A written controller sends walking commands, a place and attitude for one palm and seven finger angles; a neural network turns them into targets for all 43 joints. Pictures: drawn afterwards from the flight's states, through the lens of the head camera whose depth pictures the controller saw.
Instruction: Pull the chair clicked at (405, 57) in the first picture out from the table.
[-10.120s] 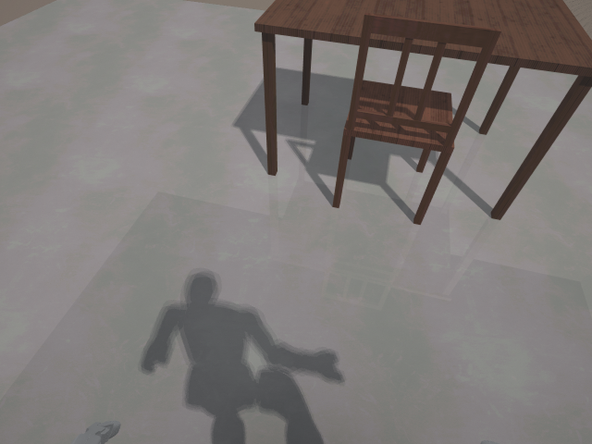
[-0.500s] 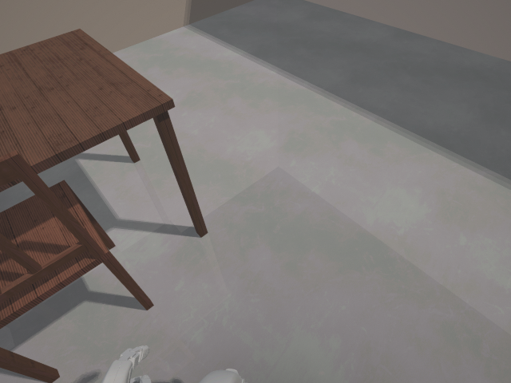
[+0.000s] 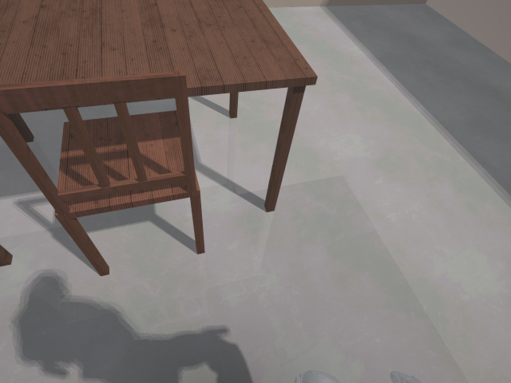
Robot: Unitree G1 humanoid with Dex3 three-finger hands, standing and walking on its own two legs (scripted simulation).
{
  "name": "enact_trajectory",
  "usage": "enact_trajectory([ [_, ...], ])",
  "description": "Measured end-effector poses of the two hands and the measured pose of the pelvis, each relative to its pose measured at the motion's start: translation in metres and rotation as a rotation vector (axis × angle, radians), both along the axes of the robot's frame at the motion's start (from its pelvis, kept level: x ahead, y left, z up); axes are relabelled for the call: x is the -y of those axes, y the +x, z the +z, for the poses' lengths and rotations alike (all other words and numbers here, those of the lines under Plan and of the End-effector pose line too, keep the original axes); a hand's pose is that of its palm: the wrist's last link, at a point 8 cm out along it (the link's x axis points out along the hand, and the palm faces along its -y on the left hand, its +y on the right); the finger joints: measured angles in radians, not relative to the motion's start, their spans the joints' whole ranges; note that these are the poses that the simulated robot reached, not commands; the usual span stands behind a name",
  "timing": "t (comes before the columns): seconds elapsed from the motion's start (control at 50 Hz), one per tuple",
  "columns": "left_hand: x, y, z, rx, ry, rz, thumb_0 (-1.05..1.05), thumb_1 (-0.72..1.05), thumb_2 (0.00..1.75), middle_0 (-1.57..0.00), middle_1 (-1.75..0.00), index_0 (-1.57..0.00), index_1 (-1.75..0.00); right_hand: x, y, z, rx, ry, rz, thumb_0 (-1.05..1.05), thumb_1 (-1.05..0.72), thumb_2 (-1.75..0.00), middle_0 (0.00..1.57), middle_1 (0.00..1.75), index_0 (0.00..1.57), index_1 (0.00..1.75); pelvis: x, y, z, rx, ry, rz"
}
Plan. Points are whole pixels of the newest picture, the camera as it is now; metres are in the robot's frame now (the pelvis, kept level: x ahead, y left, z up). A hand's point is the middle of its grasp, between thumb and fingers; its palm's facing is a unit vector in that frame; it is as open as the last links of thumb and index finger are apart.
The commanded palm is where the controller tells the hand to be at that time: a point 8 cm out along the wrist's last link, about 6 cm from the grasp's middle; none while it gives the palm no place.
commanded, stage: turn to face it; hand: left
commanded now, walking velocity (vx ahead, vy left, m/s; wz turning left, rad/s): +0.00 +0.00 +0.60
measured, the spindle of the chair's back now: (89, 150) +0.60 +0.45 -0.10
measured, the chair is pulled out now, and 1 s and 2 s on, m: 0.00 0.00 0.00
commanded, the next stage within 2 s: take the last steps up to it in 0.56 s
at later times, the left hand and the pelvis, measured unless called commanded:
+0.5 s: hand out of the picture +0.05 +0.18 -0.13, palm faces +0.24 -0.93 -0.29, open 7.4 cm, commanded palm none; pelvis -0.03 -0.04 +0.00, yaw +15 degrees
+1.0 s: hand out of the picture -0.14 +0.18 -0.17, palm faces +0.41 -0.90 -0.17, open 7.4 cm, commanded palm none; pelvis -0.04 +0.01 +0.01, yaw +22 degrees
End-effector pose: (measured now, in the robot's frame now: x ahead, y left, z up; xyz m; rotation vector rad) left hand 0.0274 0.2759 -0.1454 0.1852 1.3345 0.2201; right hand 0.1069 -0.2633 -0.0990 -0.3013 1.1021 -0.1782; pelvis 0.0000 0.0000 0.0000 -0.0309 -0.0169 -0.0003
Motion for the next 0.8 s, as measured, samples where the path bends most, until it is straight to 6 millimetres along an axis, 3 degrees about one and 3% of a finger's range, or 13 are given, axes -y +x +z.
enact_trajectory([
  [0.1, -0.006, 0.014, 0.014, 0.104, -0.002, 0.026, 0.01, 0.91, 0.9, -0.2, -0.29, -0.19, -0.3, -0.02, 0.0, 0.002, -0.014, 0.022, 0.043, 0.0, -0.91, -0.89, 0.21, 0.3, 0.2, 0.3, -0.007, -0.004, 0.008, 0.01, -0.006, 0.055],
  [0.2, -0.003, 0.03, 0.024, 0.193, 0.009, 0.048, 0.01, 0.91, 0.9, -0.2, -0.29, -0.2, -0.3, -0.027, -0.014, -0.006, -0.053, 0.054, 0.063, 0.0, -0.91, -0.89, 0.21, 0.3, 0.2, 0.3, -0.005, -0.008, 0.009, 0.016, 0.001, 0.112],
  [0.32, 0.014, 0.04, 0.036, 0.26, 0.029, 0.056, 0.01, 0.91, 0.9, -0.2, -0.29, -0.2, -0.3, -0.016, -0.042, -0.022, -0.127, 0.084, 0.063, 0.0, -0.91, -0.89, 0.21, 0.3, 0.2, 0.3, 0.009, -0.016, 0.006, 0.012, 0.012, 0.167],
  [0.4, 0.032, 0.034, 0.041, 0.287, 0.052, 0.07, 0.01, 0.91, 0.9, -0.2, -0.29, -0.2, -0.3, 0.002, -0.056, -0.037, -0.177, 0.104, 0.066, 0.0, -0.91, -0.89, 0.21, 0.3, 0.2, 0.3, 0.027, -0.022, 0.002, 0.003, 0.025, 0.202],
  [0.48, 0.052, 0.007, 0.043, 0.279, 0.076, 0.099, 0.01, 0.91, 0.9, -0.2, -0.29, -0.2, -0.3, 0.02, -0.063, -0.049, -0.211, 0.117, 0.081, 0.01, -0.91, -0.89, 0.21, 0.3, 0.2, 0.3, 0.043, -0.029, -0.002, 0.012, 0.033, 0.245],
  [0.64, 0.077, -0.068, 0.041, 0.17, 0.048, 0.228, 0.01, 0.91, 0.9, -0.21, -0.29, -0.2, -0.3, 0.034, -0.061, -0.041, -0.252, 0.092, 0.153, 0.0, -0.91, -0.89, 0.2, 0.3, 0.19, 0.3, 0.05, -0.039, 0.008, 0.014, 0.054, 0.322],
  [0.72, 0.082, -0.105, 0.031, 0.125, 0.02, 0.292, 0.01, 0.91, 0.9, -0.21, -0.29, -0.2, -0.3, 0.027, -0.054, -0.036, -0.267, 0.062, 0.204, 0.0, -0.91, -0.89, 0.2, 0.3, 0.19, 0.3, 0.046, -0.045, 0.008, 0.006, 0.053, 0.353],
  [0.8, 0.08, -0.147, 0.019, 0.068, -0.021, 0.356, 0.01, 0.91, 0.9, -0.21, -0.29, -0.2, -0.3, 0.004, -0.039, -0.029, -0.239, 0.039, 0.276, 0.01, -0.91, -0.89, 0.2, 0.3, 0.19, 0.3, 0.032, -0.051, 0.007, -0.005, 0.04, 0.375],
])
